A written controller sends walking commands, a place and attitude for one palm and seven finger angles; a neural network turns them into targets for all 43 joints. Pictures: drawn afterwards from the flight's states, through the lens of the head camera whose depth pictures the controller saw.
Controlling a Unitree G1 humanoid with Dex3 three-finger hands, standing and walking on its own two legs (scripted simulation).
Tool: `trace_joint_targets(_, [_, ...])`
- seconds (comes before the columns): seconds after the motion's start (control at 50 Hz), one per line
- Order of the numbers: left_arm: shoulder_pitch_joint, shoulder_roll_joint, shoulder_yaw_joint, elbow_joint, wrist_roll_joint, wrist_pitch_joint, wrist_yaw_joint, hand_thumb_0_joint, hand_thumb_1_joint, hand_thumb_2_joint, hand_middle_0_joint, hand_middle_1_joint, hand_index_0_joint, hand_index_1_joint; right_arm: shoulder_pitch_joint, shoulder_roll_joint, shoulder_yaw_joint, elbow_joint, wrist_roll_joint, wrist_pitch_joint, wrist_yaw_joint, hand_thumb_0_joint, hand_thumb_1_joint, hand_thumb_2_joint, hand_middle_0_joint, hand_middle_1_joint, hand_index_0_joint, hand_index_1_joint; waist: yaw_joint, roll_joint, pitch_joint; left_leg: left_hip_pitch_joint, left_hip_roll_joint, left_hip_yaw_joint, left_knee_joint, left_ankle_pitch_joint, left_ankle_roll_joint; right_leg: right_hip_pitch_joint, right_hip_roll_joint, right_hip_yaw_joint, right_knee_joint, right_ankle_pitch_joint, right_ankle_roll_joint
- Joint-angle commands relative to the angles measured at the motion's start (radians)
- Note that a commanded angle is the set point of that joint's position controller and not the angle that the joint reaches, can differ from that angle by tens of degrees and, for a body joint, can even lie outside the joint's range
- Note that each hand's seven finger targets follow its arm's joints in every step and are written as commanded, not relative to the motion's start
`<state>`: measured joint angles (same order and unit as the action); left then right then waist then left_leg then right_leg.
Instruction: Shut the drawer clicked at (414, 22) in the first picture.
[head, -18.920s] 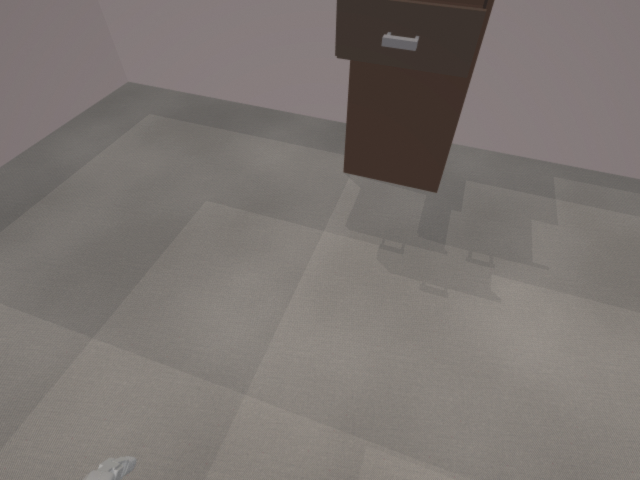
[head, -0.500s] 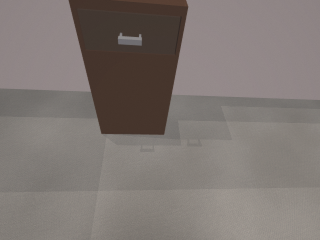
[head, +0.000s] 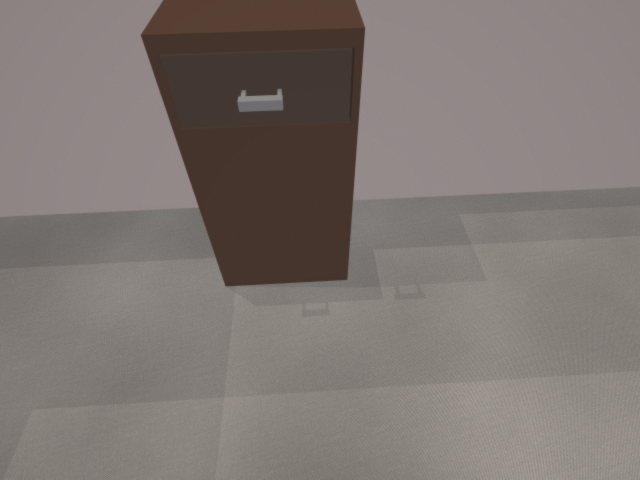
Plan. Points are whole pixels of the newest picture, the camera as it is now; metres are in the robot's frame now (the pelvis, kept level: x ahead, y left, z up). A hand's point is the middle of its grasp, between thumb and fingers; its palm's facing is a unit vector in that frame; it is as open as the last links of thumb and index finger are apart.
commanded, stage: let the arm hang, fingers relaxed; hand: left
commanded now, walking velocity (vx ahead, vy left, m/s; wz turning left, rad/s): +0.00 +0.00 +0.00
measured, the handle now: (261, 98) +0.90 +0.20 +0.02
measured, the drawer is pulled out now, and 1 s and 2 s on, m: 0.00 0.00 0.00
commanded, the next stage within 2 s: look to check the result in 0.24 s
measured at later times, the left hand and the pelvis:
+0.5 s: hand out of the picture +0.08 +0.18 -0.16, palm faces +0.00 -0.97 -0.25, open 7.4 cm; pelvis +0.03 -0.02 +0.00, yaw +0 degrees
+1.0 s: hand out of the picture +0.07 +0.17 -0.17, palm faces +0.01 -0.97 -0.24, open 7.4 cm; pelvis +0.04 -0.03 +0.01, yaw -1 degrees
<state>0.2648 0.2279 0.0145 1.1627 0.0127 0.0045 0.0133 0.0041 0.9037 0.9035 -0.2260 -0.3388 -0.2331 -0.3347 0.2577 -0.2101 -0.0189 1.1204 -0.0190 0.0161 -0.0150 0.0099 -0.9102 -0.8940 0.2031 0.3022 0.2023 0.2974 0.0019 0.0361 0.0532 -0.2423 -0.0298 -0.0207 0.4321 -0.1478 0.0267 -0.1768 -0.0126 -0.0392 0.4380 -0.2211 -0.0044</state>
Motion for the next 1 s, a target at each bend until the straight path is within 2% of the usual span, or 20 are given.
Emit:
trace_joint_targets(0.0, [-0.005,0.142,0.027,-0.039,-0.001,-0.014,0.007,0.000,0.900,0.900,-0.200,-0.300,-0.200,-0.300,0.023,-0.135,-0.027,-0.027,-0.002,-0.018,-0.015,0.000,-0.900,-0.900,0.200,0.300,0.200,0.300,-0.008,-0.014,0.047,-0.002,0.112,-0.127,-0.129,-0.151,0.026,-0.085,-0.083,0.102,-0.135,-0.176,-0.055])
trace_joint_targets(0.04, [-0.009,0.144,0.028,-0.037,-0.001,-0.014,0.007,0.000,0.900,0.900,-0.200,-0.300,-0.200,-0.300,0.018,-0.138,-0.026,-0.026,-0.002,-0.021,-0.016,0.000,-0.900,-0.900,0.200,0.300,0.200,0.300,-0.003,-0.003,0.043,-0.016,0.116,-0.134,-0.140,-0.155,0.026,-0.060,-0.080,0.099,-0.130,-0.155,-0.052])
trace_joint_targets(0.1, [-0.024,0.138,0.028,-0.036,-0.002,-0.019,0.007,0.000,0.900,0.900,-0.200,-0.300,-0.200,-0.300,0.009,-0.133,-0.023,-0.024,-0.001,-0.025,-0.018,0.000,-0.900,-0.900,0.200,0.300,0.200,0.300,-0.004,0.006,0.027,0.002,0.113,-0.116,-0.122,-0.078,0.021,-0.042,-0.088,0.105,-0.135,-0.108,-0.053])
trace_joint_targets(0.18, [-0.046,0.139,0.030,-0.041,-0.004,-0.024,0.007,0.000,0.900,0.900,-0.200,-0.300,-0.200,-0.300,0.006,-0.138,-0.022,-0.023,0.000,-0.028,-0.020,0.000,-0.900,-0.900,0.200,0.300,0.200,0.300,-0.007,-0.017,0.007,0.022,0.116,-0.105,-0.103,-0.003,0.015,-0.019,-0.092,0.104,-0.144,-0.062,-0.052])
trace_joint_targets(0.3, [-0.065,0.133,0.031,-0.041,-0.006,-0.028,0.010,0.000,0.900,0.900,-0.200,-0.300,-0.200,-0.300,-0.012,-0.141,-0.019,-0.019,0.001,-0.031,-0.023,0.000,-0.900,-0.900,0.200,0.300,0.200,0.300,-0.007,-0.005,-0.028,0.060,0.126,-0.097,-0.093,0.095,0.010,0.021,-0.098,0.093,-0.140,0.051,-0.048])
trace_joint_targets(0.38, [-0.075,0.133,0.030,-0.043,-0.007,-0.032,0.012,0.000,0.900,0.900,-0.200,-0.300,-0.200,-0.300,-0.020,-0.145,-0.020,-0.019,0.002,-0.030,-0.024,0.000,-0.900,-0.900,0.200,0.300,0.200,0.300,-0.012,-0.040,-0.042,0.086,0.131,-0.085,-0.086,0.136,0.007,0.035,-0.099,0.090,-0.139,0.129,-0.045])
trace_joint_targets(0.4, [-0.072,0.131,0.029,-0.042,-0.007,-0.031,0.013,0.000,0.900,0.900,-0.200,-0.300,-0.200,-0.300,-0.023,-0.144,-0.019,-0.018,0.002,-0.030,-0.025,0.000,-0.900,-0.900,0.200,0.300,0.200,0.300,-0.011,-0.032,-0.045,0.092,0.130,-0.083,-0.085,0.142,0.006,0.038,-0.099,0.090,-0.139,0.141,-0.043])
trace_joint_targets(0.6, [-0.074,0.137,0.027,-0.041,-0.007,-0.031,0.014,0.000,0.900,0.900,-0.200,-0.300,-0.200,-0.300,-0.048,-0.149,-0.018,-0.015,0.003,-0.024,-0.024,0.000,-0.900,-0.900,0.200,0.300,0.200,0.300,-0.013,-0.047,-0.027,0.113,0.132,-0.075,-0.092,0.132,0.002,0.033,-0.097,0.093,-0.160,0.144,-0.038])
trace_joint_targets(0.74, [-0.064,0.142,0.029,-0.039,-0.007,-0.034,0.015,0.000,0.900,0.900,-0.200,-0.300,-0.200,-0.300,-0.058,-0.155,-0.016,-0.015,0.004,-0.026,-0.026,0.000,-0.900,-0.900,0.200,0.300,0.200,0.300,-0.012,-0.040,-0.047,0.132,0.136,-0.067,-0.092,0.163,0.001,0.057,-0.099,0.095,-0.159,0.204,-0.037])
trace_joint_targets(0.84, [-0.064,0.138,0.028,-0.036,-0.007,-0.031,0.014,0.000,0.900,0.900,-0.200,-0.300,-0.200,-0.300,-0.059,-0.155,-0.014,-0.013,0.003,-0.024,-0.026,0.000,-0.900,-0.900,0.200,0.300,0.200,0.300,-0.012,-0.035,-0.017,0.122,0.134,-0.069,-0.101,0.130,-0.001,0.043,-0.094,0.098,-0.172,0.148,-0.038])
trace_joint_targets(0.98, [-0.061,0.142,0.029,-0.036,-0.008,-0.033,0.014,0.000,0.900,0.900,-0.200,-0.300,-0.200,-0.300,-0.054,-0.159,-0.013,-0.012,0.003,-0.026,-0.028,0.000,-0.900,-0.900,0.200,0.300,0.200,0.300,-0.012,-0.029,-0.039,0.133,0.139,-0.067,-0.099,0.144,-0.002,0.060,-0.097,0.097,-0.171,0.169,-0.040])
